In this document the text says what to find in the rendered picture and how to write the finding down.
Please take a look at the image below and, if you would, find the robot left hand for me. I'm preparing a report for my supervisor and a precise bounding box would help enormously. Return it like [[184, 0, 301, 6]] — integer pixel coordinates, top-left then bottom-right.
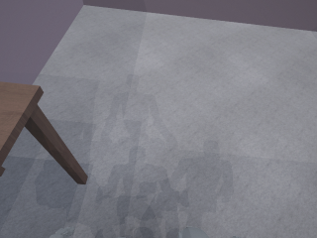
[[50, 226, 75, 238]]

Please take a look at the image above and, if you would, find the right robot thigh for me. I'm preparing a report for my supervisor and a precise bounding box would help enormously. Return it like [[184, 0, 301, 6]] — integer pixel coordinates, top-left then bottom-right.
[[177, 227, 210, 238]]

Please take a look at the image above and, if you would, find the table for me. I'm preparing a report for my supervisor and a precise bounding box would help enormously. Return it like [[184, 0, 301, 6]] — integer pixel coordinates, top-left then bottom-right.
[[0, 81, 88, 184]]

